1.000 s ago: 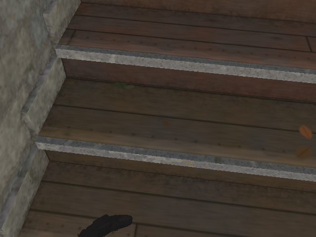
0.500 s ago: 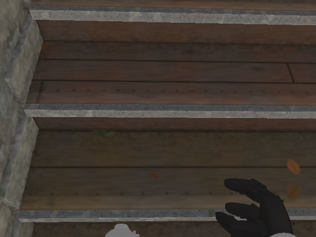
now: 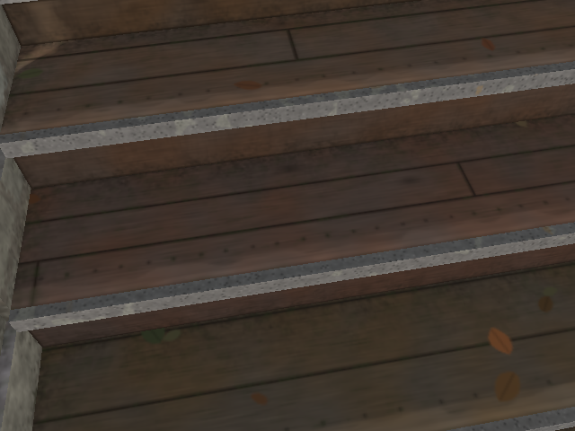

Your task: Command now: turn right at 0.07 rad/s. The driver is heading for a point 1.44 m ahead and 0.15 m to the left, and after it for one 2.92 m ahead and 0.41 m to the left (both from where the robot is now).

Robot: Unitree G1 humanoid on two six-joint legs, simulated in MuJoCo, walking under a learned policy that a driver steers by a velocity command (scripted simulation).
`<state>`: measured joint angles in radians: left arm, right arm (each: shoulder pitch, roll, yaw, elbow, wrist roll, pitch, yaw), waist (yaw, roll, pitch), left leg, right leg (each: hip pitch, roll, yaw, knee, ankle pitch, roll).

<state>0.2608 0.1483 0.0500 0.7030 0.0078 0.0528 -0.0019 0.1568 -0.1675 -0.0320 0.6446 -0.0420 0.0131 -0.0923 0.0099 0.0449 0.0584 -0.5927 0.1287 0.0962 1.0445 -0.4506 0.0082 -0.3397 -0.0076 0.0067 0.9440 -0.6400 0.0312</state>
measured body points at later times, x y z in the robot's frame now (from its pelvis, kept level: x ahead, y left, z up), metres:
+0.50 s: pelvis -0.02 -0.07 -0.05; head -0.03 -0.09 +0.40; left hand +0.10 +0.16 -0.16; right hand +0.13 -0.29 -0.16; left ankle +0.05 +0.09 -0.67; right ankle -0.08 -0.19 -0.80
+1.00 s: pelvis +0.01 -0.04 -0.04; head +0.05 -0.03 +0.41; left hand +0.05 +0.21 -0.19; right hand +0.22 -0.23 -0.12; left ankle +0.06 +0.05 -0.67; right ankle -0.10 -0.19 -0.71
